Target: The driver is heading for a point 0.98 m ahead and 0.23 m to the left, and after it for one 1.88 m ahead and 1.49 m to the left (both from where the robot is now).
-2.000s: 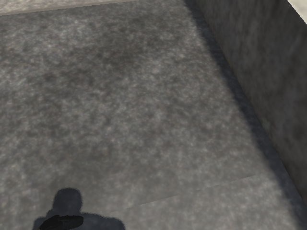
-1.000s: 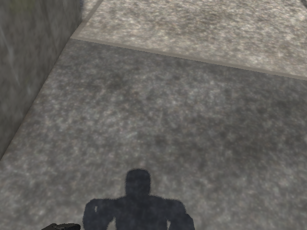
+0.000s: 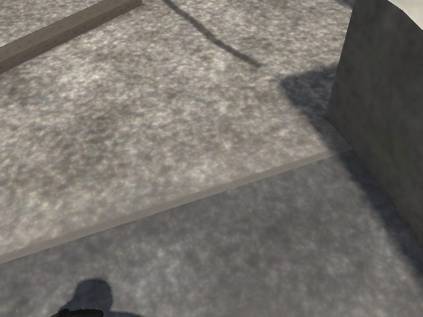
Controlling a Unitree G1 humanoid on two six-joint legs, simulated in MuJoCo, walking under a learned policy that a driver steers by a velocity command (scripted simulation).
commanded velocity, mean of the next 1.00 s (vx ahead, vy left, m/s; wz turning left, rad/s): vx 0.50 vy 0.00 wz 0.36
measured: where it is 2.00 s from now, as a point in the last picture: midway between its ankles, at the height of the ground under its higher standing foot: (127, 207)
